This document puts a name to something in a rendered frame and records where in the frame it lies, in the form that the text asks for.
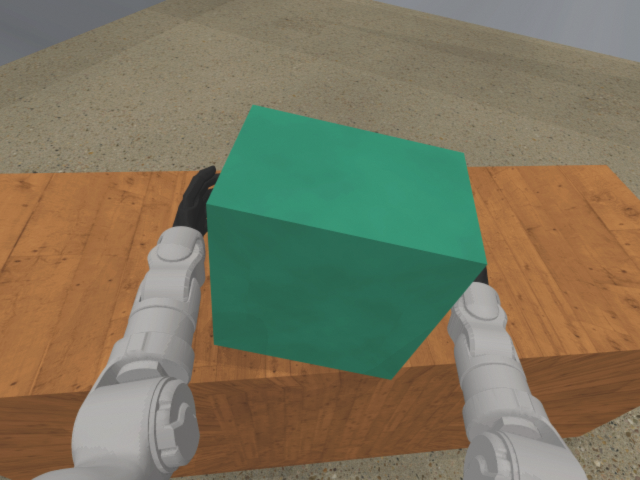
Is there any robot left upper arm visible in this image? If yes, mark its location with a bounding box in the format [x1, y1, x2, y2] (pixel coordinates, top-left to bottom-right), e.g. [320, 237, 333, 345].
[32, 376, 200, 480]

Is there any pedestal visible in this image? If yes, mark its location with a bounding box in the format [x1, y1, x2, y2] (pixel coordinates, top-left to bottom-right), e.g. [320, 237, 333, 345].
[0, 165, 640, 480]

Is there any carton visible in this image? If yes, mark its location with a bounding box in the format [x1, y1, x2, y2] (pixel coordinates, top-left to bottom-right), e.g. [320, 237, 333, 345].
[206, 105, 487, 380]

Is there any robot right upper arm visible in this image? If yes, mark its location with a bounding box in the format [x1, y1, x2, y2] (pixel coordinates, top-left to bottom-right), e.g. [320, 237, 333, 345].
[463, 430, 587, 480]

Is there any right robot forearm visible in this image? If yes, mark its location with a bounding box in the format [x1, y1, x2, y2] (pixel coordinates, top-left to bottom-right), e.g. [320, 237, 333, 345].
[447, 282, 588, 480]

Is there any robot left hand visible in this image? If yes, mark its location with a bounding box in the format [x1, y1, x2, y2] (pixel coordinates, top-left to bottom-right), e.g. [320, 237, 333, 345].
[172, 166, 220, 237]

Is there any left robot forearm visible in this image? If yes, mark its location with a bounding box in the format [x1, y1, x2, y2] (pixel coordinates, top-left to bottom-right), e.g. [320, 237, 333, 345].
[71, 226, 205, 465]

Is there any robot right hand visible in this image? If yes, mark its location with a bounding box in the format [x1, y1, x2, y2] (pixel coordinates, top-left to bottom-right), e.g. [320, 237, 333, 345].
[473, 267, 489, 285]

